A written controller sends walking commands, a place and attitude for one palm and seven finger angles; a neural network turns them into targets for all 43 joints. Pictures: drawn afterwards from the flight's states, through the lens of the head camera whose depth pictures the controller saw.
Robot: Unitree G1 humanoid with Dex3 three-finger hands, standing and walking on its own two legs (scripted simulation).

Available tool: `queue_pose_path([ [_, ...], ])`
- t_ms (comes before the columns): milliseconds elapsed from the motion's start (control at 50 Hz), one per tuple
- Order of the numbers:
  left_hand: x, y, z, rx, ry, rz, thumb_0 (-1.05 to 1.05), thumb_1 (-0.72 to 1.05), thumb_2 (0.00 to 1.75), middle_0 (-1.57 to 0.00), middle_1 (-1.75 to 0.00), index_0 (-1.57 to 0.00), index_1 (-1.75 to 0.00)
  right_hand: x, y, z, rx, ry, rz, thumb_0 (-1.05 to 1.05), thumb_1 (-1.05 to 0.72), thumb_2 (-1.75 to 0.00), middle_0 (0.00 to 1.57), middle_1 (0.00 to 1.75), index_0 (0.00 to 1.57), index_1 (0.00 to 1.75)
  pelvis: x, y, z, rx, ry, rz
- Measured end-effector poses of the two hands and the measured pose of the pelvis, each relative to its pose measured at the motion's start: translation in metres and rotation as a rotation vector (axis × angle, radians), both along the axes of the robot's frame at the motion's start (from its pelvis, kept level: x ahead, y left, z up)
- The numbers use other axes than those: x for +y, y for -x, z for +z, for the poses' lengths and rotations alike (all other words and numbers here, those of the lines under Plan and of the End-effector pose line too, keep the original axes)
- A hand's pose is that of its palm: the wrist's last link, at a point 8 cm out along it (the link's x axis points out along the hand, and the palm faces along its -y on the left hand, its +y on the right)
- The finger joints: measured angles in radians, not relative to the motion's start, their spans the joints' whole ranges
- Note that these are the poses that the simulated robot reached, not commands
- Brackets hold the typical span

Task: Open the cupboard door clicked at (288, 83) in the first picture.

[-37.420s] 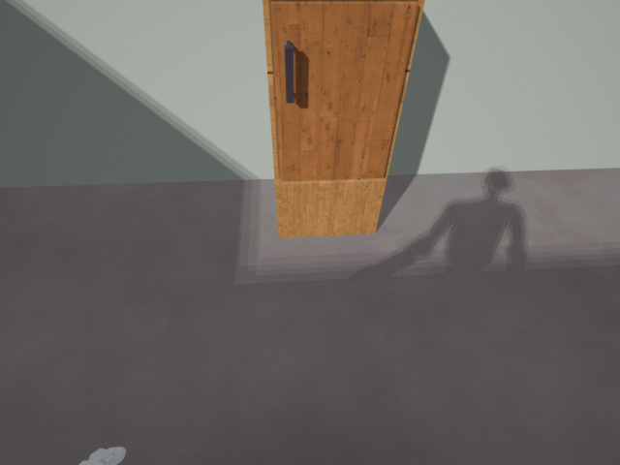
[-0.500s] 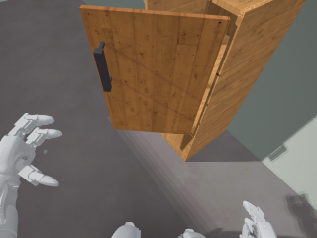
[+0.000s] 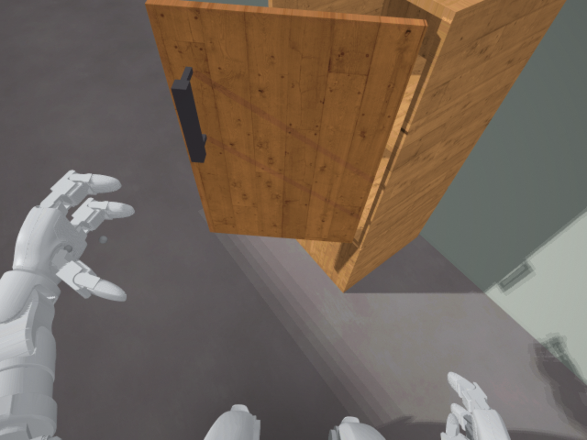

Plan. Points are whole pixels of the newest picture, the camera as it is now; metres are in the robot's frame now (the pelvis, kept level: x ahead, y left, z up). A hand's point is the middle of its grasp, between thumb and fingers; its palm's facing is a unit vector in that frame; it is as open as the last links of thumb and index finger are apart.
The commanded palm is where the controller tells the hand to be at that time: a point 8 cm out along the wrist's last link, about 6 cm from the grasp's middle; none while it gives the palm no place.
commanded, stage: move the hooked fingers beside the handle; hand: left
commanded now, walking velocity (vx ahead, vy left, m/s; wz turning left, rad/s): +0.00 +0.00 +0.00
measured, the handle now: (193, 117) +0.61 +0.21 +0.05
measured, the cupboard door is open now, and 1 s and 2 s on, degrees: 49 49 49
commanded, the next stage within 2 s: none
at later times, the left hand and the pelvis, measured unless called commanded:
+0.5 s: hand (129, 193) +0.42 +0.25 +0.07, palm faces -0.05 -1.00 -0.01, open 14.0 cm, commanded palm +0.41 +0.31 +0.06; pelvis +0.00 +0.00 -0.01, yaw -1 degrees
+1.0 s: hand (143, 149) +0.50 +0.26 +0.07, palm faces -0.06 -1.00 -0.01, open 14.0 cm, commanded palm +0.50 +0.30 +0.06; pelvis +0.00 +0.01 -0.02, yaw -3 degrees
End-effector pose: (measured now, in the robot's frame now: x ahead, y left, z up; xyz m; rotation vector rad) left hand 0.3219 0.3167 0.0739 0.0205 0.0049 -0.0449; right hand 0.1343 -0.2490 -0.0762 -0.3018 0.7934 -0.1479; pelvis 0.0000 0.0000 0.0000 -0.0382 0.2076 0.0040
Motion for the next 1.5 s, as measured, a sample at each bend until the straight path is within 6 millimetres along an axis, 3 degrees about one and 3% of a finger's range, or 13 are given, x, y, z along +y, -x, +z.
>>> queue_pose_path([
  [120, -0.001, -0.026, -0.003, 0.043, 0.002, 0.009, -0.01, -0.5, 0.3, -0.3, -1.2, -0.3, -1.2, -0.007, 0.022, -0.004, 0.059, -0.004, -0.051, 0.01, -0.9, -0.9, 0.2, 0.3, 0.2, 0.3, -0.001, -0.002, 0.0, 0.019, -0.006, -0.018],
  [340, 0.004, -0.05, -0.001, 0.01, -0.005, 0.016, -0.01, -0.5, 0.3, -0.3, -1.2, -0.29, -1.2, -0.017, 0.058, -0.015, 0.204, 0.011, -0.104, 0.01, -0.9, -0.9, 0.2, 0.3, 0.2, 0.3, 0.0, -0.005, -0.003, 0.046, -0.003, -0.024],
  [600, -0.006, -0.1, -0.003, 0.011, 0.011, 0.019, -0.01, -0.5, 0.3, -0.3, -1.2, -0.3, -1.2, -0.017, 0.077, -0.022, 0.277, 0.019, -0.141, 0.01, -0.9, -0.9, 0.2, 0.3, 0.2, 0.3, 0.002, 0.0, -0.01, 0.087, 0.001, -0.032],
  [860, 0.004, -0.142, -0.005, 0.02, 0.013, 0.003, -0.01, -0.5, 0.3, -0.3, -1.2, -0.29, -1.2, -0.015, 0.124, -0.03, 0.453, 0.043, -0.201, 0.0, -0.9, -0.9, 0.2, 0.3, 0.2, 0.3, 0.007, 0.002, -0.019, 0.15, 0.016, -0.04],
  [1340, -0.005, -0.224, -0.003, 0.045, 0.003, 0.009, -0.01, -0.5, 0.3, -0.3, -1.2, -0.3, -1.2, 0.008, 0.177, -0.029, 0.654, 0.044, -0.289, 0.0, -0.9, -0.9, 0.2, 0.3, 0.2, 0.3, 0.019, -0.002, -0.03, 0.251, 0.044, -0.048],
  [1500, -0.002, -0.234, -0.013, 0.058, 0.011, -0.002, -0.01, -0.5, 0.3, -0.3, -1.2, -0.29, -1.2, 0.017, 0.186, -0.028, 0.712, 0.025, -0.314, 0.0, -0.9, -0.9, 0.2, 0.3, 0.2, 0.3, 0.021, -0.007, -0.031, 0.275, 0.047, -0.062],
])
